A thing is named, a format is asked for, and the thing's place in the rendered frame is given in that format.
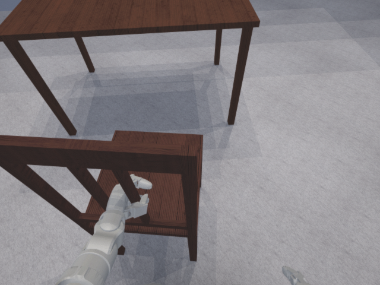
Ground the left robot hand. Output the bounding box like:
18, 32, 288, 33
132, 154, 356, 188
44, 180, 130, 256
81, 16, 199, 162
106, 174, 152, 220

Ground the right robot hand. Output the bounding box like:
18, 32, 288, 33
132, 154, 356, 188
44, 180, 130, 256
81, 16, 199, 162
282, 266, 310, 285

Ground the chair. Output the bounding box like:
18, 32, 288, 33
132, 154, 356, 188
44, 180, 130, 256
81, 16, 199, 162
0, 130, 203, 261

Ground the table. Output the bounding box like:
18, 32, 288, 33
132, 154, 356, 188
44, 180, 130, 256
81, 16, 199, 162
0, 0, 260, 136

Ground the left robot forearm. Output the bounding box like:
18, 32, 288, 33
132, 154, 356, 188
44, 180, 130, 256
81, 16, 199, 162
55, 210, 125, 285

